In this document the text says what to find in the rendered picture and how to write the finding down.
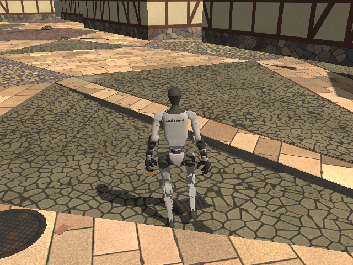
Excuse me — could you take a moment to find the robot right shin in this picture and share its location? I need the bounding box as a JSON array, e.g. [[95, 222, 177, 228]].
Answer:
[[188, 174, 196, 211]]

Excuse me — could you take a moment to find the left robot hand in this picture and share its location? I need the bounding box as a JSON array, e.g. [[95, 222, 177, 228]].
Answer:
[[145, 158, 157, 172]]

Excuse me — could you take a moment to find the right robot upper arm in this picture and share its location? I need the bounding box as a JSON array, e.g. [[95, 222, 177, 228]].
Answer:
[[186, 111, 202, 142]]

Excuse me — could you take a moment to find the left robot upper arm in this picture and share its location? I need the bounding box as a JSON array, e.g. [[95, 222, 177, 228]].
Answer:
[[150, 112, 164, 142]]

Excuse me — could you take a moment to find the right robot forearm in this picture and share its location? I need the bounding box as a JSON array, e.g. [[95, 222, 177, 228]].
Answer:
[[196, 133, 208, 161]]

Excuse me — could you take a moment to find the right robot hand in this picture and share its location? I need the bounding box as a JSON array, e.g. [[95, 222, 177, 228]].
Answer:
[[197, 160, 210, 176]]

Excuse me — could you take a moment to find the left robot forearm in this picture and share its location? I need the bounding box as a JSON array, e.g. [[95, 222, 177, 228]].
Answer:
[[145, 134, 156, 160]]

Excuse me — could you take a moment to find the right robot thigh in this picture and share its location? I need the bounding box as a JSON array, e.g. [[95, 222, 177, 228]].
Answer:
[[184, 152, 195, 183]]

